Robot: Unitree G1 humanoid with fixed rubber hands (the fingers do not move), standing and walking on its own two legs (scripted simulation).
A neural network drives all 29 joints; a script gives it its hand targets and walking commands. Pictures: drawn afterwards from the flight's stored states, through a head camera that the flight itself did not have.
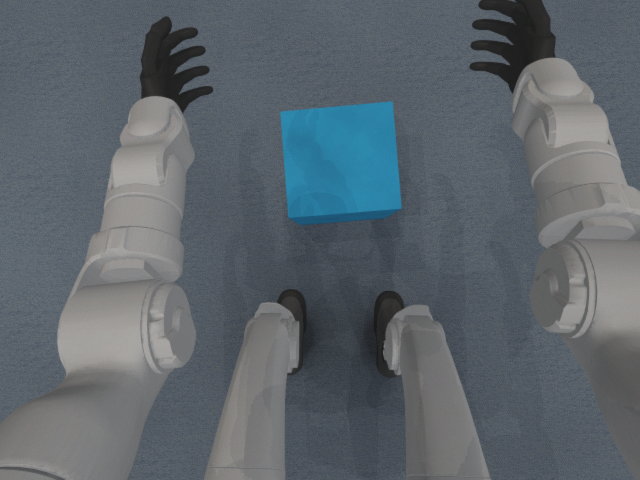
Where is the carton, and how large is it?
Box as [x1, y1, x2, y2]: [280, 101, 401, 224]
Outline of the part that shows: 392,101 280,112 289,218 299,224 384,218 401,208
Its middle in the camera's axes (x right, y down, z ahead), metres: +0.04 -0.14 +0.84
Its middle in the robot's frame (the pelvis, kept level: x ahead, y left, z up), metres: +0.51 +0.01 -0.51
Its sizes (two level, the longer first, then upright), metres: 0.210 0.200 0.250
